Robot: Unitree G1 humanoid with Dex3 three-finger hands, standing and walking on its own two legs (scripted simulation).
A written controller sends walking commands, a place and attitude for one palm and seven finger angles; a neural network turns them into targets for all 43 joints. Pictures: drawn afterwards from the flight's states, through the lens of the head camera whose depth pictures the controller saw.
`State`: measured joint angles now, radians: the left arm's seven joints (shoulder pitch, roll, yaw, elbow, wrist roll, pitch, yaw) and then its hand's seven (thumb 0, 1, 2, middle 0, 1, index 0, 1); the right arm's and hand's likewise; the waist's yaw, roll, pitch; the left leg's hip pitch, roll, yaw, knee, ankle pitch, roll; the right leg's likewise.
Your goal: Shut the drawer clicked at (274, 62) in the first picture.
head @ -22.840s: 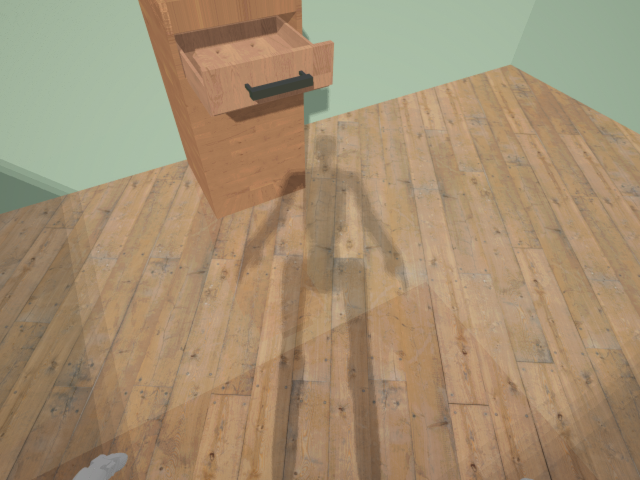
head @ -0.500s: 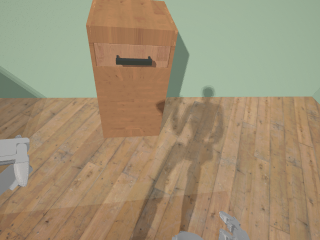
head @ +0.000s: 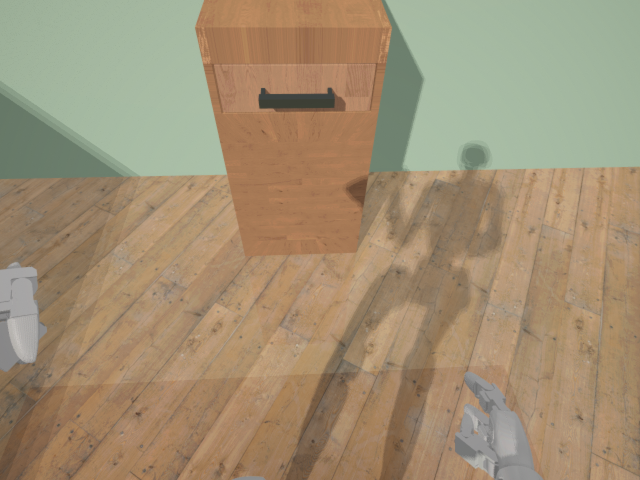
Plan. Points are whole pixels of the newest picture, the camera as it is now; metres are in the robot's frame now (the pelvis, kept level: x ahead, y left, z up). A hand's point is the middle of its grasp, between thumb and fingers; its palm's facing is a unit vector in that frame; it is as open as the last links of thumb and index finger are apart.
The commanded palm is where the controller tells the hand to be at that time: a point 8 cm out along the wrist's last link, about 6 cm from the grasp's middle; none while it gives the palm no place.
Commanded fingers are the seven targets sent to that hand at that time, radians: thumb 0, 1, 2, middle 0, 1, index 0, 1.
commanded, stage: stop stepping back and stand still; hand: left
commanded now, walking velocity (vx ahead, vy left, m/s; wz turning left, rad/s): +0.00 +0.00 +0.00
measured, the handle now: (296, 96) +0.95 +0.09 -0.06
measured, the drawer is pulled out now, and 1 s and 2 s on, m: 0.00 0.00 0.00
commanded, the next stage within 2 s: let the arm hang, fingers relaxed in 0.36 s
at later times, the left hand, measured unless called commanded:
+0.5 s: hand (62, 337) +0.22 +0.24 +0.14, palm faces +0.22 -0.81 -0.54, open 3.2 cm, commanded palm none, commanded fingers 0.00 0.90 0.90 -1.28 -1.47 -1.28 -1.47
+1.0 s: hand out of the picture -0.03 +0.23 -0.16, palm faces +0.00 -0.97 -0.25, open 4.9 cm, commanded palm none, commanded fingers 0.00 0.90 0.90 -0.28 -0.39 -0.28 -0.39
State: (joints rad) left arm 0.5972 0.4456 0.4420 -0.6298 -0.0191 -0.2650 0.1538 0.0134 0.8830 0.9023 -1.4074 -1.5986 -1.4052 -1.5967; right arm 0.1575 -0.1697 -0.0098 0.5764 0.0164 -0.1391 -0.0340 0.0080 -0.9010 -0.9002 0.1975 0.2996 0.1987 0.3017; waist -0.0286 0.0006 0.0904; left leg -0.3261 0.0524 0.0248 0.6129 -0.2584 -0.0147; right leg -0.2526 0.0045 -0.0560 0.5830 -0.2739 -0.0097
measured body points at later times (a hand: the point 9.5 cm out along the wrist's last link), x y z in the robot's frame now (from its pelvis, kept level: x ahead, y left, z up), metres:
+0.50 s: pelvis +0.01 +0.01 +0.01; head +0.04 +0.00 +0.46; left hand +0.20 +0.29 +0.17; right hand +0.18 -0.22 -0.08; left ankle +0.02 +0.12 -0.73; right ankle +0.01 -0.11 -0.73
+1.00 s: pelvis -0.02 +0.02 +0.01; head +0.01 +0.02 +0.46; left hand -0.03 +0.28 -0.14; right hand -0.02 -0.22 -0.14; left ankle +0.02 +0.12 -0.73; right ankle +0.01 -0.11 -0.73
